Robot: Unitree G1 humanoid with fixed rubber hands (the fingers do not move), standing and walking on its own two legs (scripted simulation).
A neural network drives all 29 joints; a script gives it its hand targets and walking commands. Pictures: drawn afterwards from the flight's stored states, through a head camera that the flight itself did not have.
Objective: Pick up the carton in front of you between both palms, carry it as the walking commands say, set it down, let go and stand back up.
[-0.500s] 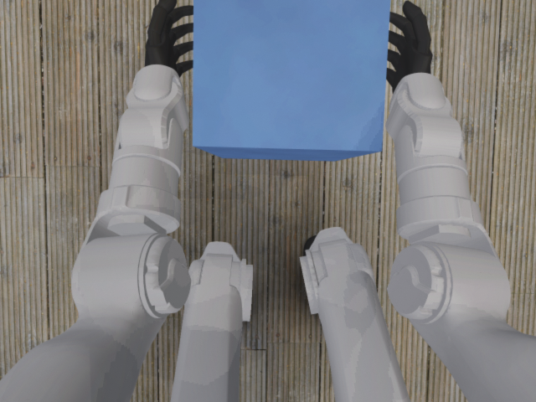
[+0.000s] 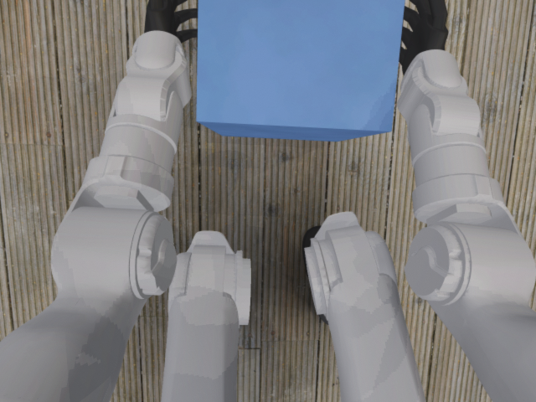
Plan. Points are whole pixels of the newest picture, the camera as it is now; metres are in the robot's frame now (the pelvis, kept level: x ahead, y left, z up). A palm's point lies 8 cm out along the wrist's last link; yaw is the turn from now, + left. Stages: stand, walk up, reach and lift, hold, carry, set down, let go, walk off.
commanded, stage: set down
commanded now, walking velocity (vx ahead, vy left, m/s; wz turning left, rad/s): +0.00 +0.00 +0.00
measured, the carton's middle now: (289, 61) +0.53 -0.07 -0.23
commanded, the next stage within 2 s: none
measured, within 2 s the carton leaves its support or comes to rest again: rests again in 0.32 s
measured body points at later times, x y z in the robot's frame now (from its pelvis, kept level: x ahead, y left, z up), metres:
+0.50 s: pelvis -0.01 +0.00 -0.01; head +0.35 -0.02 +0.25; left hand +0.56 +0.09 -0.19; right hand +0.50 -0.21 -0.19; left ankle +0.08 +0.11 -0.35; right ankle +0.11 -0.12 -0.35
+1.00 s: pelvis -0.01 +0.00 -0.02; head +0.36 -0.01 +0.23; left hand +0.55 +0.11 -0.21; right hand +0.50 -0.23 -0.21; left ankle +0.08 +0.11 -0.35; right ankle +0.11 -0.12 -0.35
